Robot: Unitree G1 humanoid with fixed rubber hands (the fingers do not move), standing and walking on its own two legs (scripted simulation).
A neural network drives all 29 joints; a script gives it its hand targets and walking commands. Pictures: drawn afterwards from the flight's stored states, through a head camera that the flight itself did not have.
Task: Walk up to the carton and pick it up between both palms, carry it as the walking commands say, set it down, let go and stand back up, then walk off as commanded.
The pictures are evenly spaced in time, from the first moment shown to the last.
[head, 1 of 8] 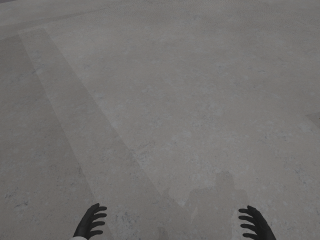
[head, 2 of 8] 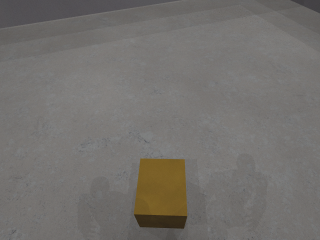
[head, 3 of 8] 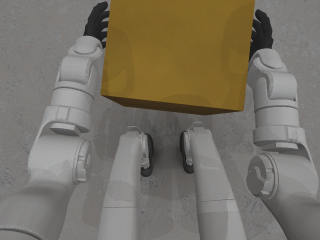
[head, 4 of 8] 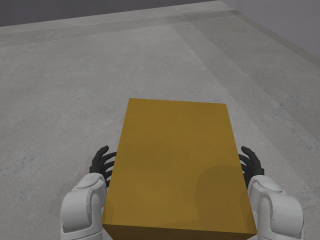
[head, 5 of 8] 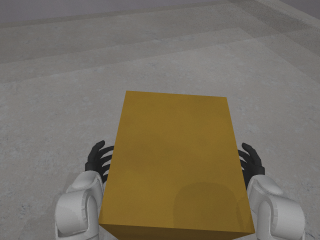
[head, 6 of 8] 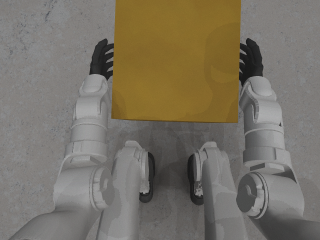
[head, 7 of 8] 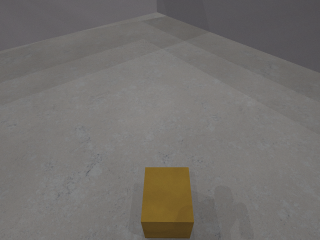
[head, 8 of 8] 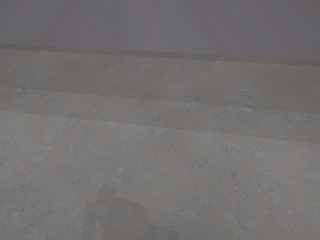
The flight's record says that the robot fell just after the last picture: no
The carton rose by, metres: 0.66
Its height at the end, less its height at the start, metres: +0.00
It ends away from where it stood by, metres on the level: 1.96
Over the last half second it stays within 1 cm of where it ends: yes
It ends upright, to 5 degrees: yes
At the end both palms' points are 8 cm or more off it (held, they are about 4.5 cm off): yes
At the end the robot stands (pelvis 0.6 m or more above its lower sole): yes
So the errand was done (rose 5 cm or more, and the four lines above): yes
